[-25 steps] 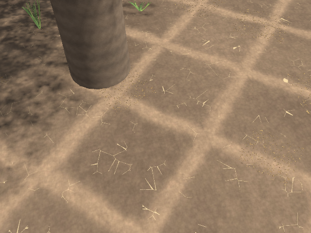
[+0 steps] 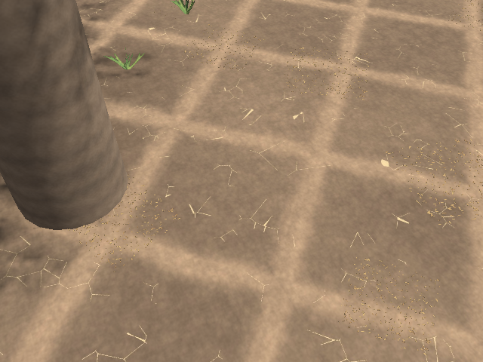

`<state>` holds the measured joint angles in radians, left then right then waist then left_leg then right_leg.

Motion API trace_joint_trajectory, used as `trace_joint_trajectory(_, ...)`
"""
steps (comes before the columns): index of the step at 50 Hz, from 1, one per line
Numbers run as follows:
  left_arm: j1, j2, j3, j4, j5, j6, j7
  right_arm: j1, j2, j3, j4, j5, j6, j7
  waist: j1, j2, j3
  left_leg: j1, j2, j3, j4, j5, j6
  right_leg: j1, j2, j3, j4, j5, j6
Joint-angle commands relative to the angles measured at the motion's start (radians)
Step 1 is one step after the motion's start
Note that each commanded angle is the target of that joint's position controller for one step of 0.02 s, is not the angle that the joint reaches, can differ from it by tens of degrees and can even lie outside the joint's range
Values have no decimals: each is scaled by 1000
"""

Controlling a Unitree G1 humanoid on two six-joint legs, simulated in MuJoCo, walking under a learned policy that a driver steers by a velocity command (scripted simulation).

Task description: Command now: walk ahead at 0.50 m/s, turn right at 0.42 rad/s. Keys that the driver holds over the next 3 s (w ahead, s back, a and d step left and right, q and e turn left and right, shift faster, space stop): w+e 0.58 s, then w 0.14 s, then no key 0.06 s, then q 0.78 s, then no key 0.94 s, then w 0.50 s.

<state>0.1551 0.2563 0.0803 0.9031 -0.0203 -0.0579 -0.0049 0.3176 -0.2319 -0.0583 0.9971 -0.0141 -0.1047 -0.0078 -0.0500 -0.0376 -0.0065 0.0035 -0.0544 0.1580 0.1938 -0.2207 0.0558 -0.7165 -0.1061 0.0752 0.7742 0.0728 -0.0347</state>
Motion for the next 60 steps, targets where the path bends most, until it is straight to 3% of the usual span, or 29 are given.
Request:
trace_joint_trajectory(1, -119, 18, -9, -93, 3, -10, -19, 5, -153, -28, -40, 7, -5, -14, -16, 72, 96, -32, 291, -43, -89, 315, 97, -3, 6, -50, -95, 55, -7)
trace_joint_trajectory(6, -177, 34, -8, -172, -2, -9, -55, 18, -190, -41, -39, 21, 37, -22, -1, 93, 91, 139, 346, 16, 71, 672, 76, 8, 56, -145, -162, -152, -54)
trace_joint_trajectory(8, -71, 83, 17, -169, -3, -4, -61, -10, -220, -50, -58, 24, 52, -32, 70, 141, 4, 137, 341, 44, 265, 1009, 52, 192, 131, -206, -147, -249, -95)
trace_joint_trajectory(9, 70, 130, 43, -140, -6, -3, -57, -35, -226, -50, -69, 27, 58, -34, 150, 135, -72, 77, 312, 62, 453, 1030, 28, 393, 169, -210, -204, -208, -128)
trace_joint_trajectory(10, 235, 211, 79, -105, -3, 4, -37, -40, -219, -44, -88, 23, 51, -35, 225, 62, -166, -139, 269, 63, 735, 790, -14, 699, 103, -56, -254, -186, -183)
trace_joint_trajectory(11, 262, 312, 96, -98, -9, 3, -25, 58, -54, 5, -134, -12, 20, -10, 121, -203, -256, -611, 63, 4, 1112, -184, -78, 1075, -166, 479, -299, -256, -369)
trace_joint_trajectory(12, 299, 254, 73, -115, 3, -4, -23, -17, -109, 1, -157, 27, -30, 9, 163, -132, -381, -758, 6, -228, 1255, -364, -65, 1167, -246, 766, -457, -337, -426)
trace_joint_trajectory(13, 264, 192, 57, -115, 12, -12, -20, -124, -157, -13, -188, 63, -57, 20, 183, -87, -252, -850, 70, -263, 1242, -279, -33, 1094, -206, 609, -471, -286, -360)
trace_joint_trajectory(15, 112, 120, 35, -152, 7, -19, -21, -156, -156, -19, -185, 34, -64, 10, 95, 54, -92, -753, 149, -246, 1055, -149, -26, 776, -122, 374, -492, -114, -291)
trace_joint_trajectory(16, 69, 100, 25, -170, 14, -20, -18, -138, -167, -29, -184, 22, -49, 7, 58, 47, -69, -673, 171, -250, 1001, -123, -37, 667, -96, 318, -516, -46, -281)
trace_joint_trajectory(19, 67, 138, 31, -183, 10, -22, -4, -131, -134, -29, -203, 4, -12, 1, 23, 30, -30, -607, 174, -222, 852, -74, -86, 512, -61, 242, -560, 36, -282)
trace_joint_trajectory(25, 160, 174, 43, -172, 0, -9, 19, -349, -90, -9, -279, 9, -10, 7, 105, -33, 9, -517, 83, -189, 407, 306, -114, 427, 30, 155, -540, -83, -193)
trace_joint_trajectory(30, 206, 157, 39, -158, -4, 3, 24, -382, -149, -23, -313, 24, -29, 26, 107, -69, -3, -487, 67, -230, 289, 239, -81, 570, -33, 285, -422, -164, -167)
trace_joint_trajectory(33, 198, 117, 24, -164, 8, 7, 26, -211, -189, -44, -269, 7, -48, 28, 23, -90, -76, -251, 73, -201, 242, 189, -9, 590, 9, 271, -246, -6, -121)
trace_joint_trajectory(34, 193, 75, 5, -182, 21, 3, 22, -63, -238, -57, -252, -8, -51, 24, -43, -13, -200, -13, 214, -336, 273, 183, 57, 481, 64, 201, 6, -92, -85)
trace_joint_trajectory(35, 346, 23, -10, -189, -10, -10, 20, 74, -327, -85, -201, -15, -36, 27, -3, 318, -329, 325, 419, -784, 195, -20, 234, 127, 209, 76, 349, -464, -6)
trace_joint_trajectory(36, 349, 96, -5, -171, -19, -16, 22, 79, -246, -67, -197, 19, -31, 35, -21, 307, -291, 340, 458, -961, 112, -237, 246, -30, 172, 118, 493, -653, 2)
trace_joint_trajectory(37, 236, 156, 10, -182, -18, -16, 22, 10, -181, -48, -216, 22, -26, 33, -39, 194, -139, 211, 422, -818, 108, -155, 204, -75, 142, 130, 543, -583, 7)
trace_joint_trajectory(39, 121, 147, 13, -211, 15, -14, 29, -107, -140, -27, -235, 0, -14, 34, 6, 76, -29, -33, 351, -562, 123, 342, 175, 5, 89, 73, 478, -501, 24)
trace_joint_trajectory(42, 142, 76, 2, -220, 28, -6, 26, -120, -110, -8, -210, 1, -14, 37, 67, 132, -56, -145, 269, -397, 125, 757, 170, 148, 50, 8, 270, -486, 49)
trace_joint_trajectory(45, 101, 37, -16, -231, 28, -1, 30, -123, -192, -31, -195, 14, 8, 19, 69, 152, -107, -189, 242, -330, 123, 850, 176, 270, 79, -38, 35, -364, 73)
trace_joint_trajectory(50, -18, 82, -7, -256, 17, 20, 35, -79, -225, -47, -185, 41, 54, 0, 32, 162, -89, -199, 231, -374, 143, 580, 143, 330, 127, -28, -141, -227, 75)
trace_joint_trajectory(53, -3, 101, 6, -256, 19, 12, 33, -108, -211, -46, -198, 51, 72, -12, 71, 166, -70, -222, 203, -439, 211, 360, 99, 435, 132, -20, -333, -139, 44)
trace_joint_trajectory(54, 20, 127, 16, -253, 28, 6, 36, -104, -186, -40, -206, 49, 74, -15, 79, 145, -79, -265, 164, -439, 265, 262, 60, 528, 86, 0, -400, -42, 17)
trace_joint_trajectory(55, 68, 191, 31, -259, 47, 6, 47, -97, -128, -22, -229, 29, 71, -14, 80, 25, -145, -373, 98, -383, 431, 61, 8, 684, -90, 126, -374, 193, -49)
trace_joint_trajectory(56, 75, 221, 37, -273, 53, 25, 55, 20, -76, -9, -226, 13, 66, -9, 35, -196, -196, -556, -21, -265, 646, -443, -53, 820, -297, 300, -335, 482, -187)
trace_joint_trajectory(57, 105, 198, 35, -260, 49, 35, 47, 23, -145, -23, -234, 27, 69, -10, 63, -230, -228, -635, 9, -234, 839, -502, -87, 792, -366, 403, -385, 375, -275)
trace_joint_trajectory(58, 73, 153, 23, -269, 43, 33, 44, -7, -202, -44, -230, 34, 84, -14, 64, -134, -178, -666, 46, -242, 950, -433, -102, 747, -300, 338, -405, 236, -255)
trace_joint_trajectory(60, -35, 113, 8, -282, 35, 33, 40, -20, -204, -56, -221, 34, 128, -27, 33, -88, -102, -654, 82, -239, 999, -313, -133, 615, -211, 187, -440, 80, -192)
